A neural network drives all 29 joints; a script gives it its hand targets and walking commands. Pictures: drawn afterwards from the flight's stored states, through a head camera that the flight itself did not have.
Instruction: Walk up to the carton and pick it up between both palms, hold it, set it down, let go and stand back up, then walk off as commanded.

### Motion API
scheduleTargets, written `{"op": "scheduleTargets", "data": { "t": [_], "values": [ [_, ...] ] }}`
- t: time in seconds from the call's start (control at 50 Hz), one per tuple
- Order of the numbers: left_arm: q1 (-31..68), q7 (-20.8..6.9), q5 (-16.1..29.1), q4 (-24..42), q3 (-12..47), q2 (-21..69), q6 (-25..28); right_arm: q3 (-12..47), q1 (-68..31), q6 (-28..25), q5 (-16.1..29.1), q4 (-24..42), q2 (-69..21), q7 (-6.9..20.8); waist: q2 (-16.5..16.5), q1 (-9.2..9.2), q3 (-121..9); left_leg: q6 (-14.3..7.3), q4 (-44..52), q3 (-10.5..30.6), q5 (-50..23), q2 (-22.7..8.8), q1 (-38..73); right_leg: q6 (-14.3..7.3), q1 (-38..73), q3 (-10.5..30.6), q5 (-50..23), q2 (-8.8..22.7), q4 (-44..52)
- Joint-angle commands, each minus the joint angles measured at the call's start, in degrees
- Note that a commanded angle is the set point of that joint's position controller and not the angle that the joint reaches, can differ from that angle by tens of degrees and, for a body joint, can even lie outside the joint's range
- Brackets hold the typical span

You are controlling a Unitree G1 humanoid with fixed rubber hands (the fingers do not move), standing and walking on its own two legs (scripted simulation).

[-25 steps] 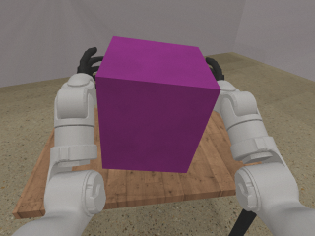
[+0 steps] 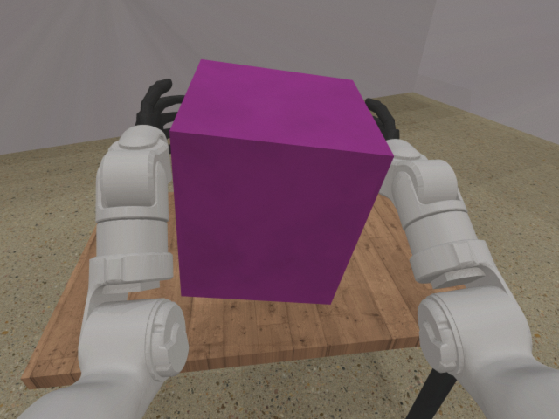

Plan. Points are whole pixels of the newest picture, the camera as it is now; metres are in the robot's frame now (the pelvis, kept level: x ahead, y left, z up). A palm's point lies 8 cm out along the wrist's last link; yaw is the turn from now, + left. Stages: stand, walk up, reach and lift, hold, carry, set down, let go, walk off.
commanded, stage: hold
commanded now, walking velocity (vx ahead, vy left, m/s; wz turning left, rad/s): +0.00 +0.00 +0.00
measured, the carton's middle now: (268, 186) +0.37 +0.01 +0.23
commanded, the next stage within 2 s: none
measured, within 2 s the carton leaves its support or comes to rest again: neither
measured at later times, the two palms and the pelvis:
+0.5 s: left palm (152, 138) +0.37 +0.16 +0.30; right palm (383, 152) +0.37 -0.14 +0.28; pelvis +0.00 +0.00 +0.00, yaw +0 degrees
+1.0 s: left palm (152, 139) +0.37 +0.16 +0.30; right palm (383, 152) +0.37 -0.14 +0.28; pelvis +0.00 +0.00 +0.00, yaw +0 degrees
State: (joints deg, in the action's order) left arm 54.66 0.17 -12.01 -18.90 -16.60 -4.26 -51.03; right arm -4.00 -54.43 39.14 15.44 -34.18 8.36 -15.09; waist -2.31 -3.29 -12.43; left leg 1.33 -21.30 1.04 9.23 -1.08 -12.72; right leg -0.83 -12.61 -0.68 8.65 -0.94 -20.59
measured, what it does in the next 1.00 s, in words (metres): stands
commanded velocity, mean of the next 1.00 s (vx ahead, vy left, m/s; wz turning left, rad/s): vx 0.00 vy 0.00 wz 0.00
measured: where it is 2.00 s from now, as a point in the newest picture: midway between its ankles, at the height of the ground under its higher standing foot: outside the picture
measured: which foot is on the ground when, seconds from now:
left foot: down 0.00-1.00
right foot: down 0.00-1.00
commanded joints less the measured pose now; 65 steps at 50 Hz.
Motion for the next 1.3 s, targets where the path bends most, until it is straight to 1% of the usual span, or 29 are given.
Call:
{"op": "scheduleTargets", "data": {
  "t": [0.0, 0.28, 0.32, 0.36, 0.42, 0.46, 0.54, 0.64, 0.9, 1.12, 1.28],
  "values": [
    [41.63, -7.14, 9.03, 1.27, 20.65, 36.08, 2.08, 18.18, -63.08, -3.29, 15.22, 18.03, -35.93, 7.23, 5.92, 0.06, -18.28, -0.06, 1.19, 0.94, -7.48, 2.96, 7.31, 2.45, 16.20, 1.65, -7.60, -3.40, 4.72],
    [41.75, -7.03, 9.07, 0.95, 20.72, 36.41, 2.08, 17.99, -63.13, -3.32, 14.96, 17.94, -35.73, 7.38, 5.79, -0.03, -18.00, -0.03, 1.32, 0.93, -6.80, 2.94, 7.02, 2.31, 16.08, 1.67, -7.03, -3.42, 4.73],
    [41.16, -6.99, 9.03, 1.10, 20.64, 36.40, 2.07, 18.13, -62.77, -3.31, 15.01, 17.92, -35.84, 7.31, 5.60, 0.02, -17.91, -0.06, 1.20, 0.93, -7.43, 2.93, 7.25, 2.39, 16.20, 1.64, -7.87, -3.43, 4.64],
    [41.32, -6.96, 9.14, 1.19, 21.00, 36.50, 2.08, 18.11, -62.97, -3.30, 15.12, 17.96, -35.71, 7.29, 6.03, -0.09, -18.00, 0.07, 1.13, 0.94, -7.56, 2.92, 7.26, 2.34, 16.04, 1.69, -7.83, -3.44, 4.67],
    [41.26, -6.95, 8.92, 0.84, 20.60, 36.24, 2.06, 18.08, -62.62, -3.19, 14.95, 17.53, -35.66, 7.38, 5.58, -0.01, -17.64, -0.06, 1.33, 0.90, -6.86, 2.93, 6.96, 2.34, 16.06, 1.63, -7.22, -3.48, 4.71],
    [41.56, -6.99, 9.02, 0.93, 20.82, 36.51, 2.06, 17.78, -62.61, -3.18, 14.95, 17.44, -35.43, 7.43, 6.06, -0.13, -17.48, 0.15, 1.37, 0.95, -6.78, 2.90, 6.92, 2.22, 16.02, 1.70, -6.98, -3.41, 4.74],
    [41.30, -6.98, 9.14, 1.00, 20.72, 36.53, 2.05, 18.16, -63.05, -3.26, 15.01, 18.15, -35.64, 7.39, 5.54, -0.02, -17.86, -0.08, 1.33, 0.87, -7.07, 2.96, 7.08, 2.36, 16.13, 1.61, -7.44, -3.46, 4.66],
    [41.31, -6.90, 9.35, 0.85, 21.14, 36.92, 2.10, 17.73, -62.90, -3.26, 14.91, 17.80, -35.24, 7.43, 6.00, -0.37, -17.83, 0.16, 1.32, 0.98, -6.93, 2.82, 7.01, 2.14, 16.05, 1.71, -7.18, -3.52, 4.73],
    [40.89, -6.90, 9.07, 0.15, 20.78, 36.78, 2.11, 17.56, -62.76, -3.22, 14.63, 17.33, -35.39, 7.59, 5.73, -0.15, -16.96, 0.02, 1.66, 0.86, -6.04, 2.82, 6.55, 2.09, 15.81, 1.66, -6.24, -3.47, 4.85],
    [41.12, -6.75, 9.57, 0.58, 21.26, 37.37, 2.30, 17.47, -62.81, -3.31, 14.53, 17.72, -35.11, 7.71, 5.90, -0.60, -17.74, 0.15, 1.54, 0.89, -6.20, 2.83, 6.77, 2.02, 15.87, 1.62, -6.48, -3.52, 4.80],
    [40.72, -6.76, 9.50, 0.28, 21.22, 37.32, 2.30, 17.60, -62.95, -3.36, 14.62, 17.82, -35.17, 7.72, 5.82, -0.43, -17.53, 0.11, 1.55, 0.86, -6.21, 2.83, 6.69, 1.99, 15.87, 1.64, -6.58, -3.54, 4.76]
  ]
}}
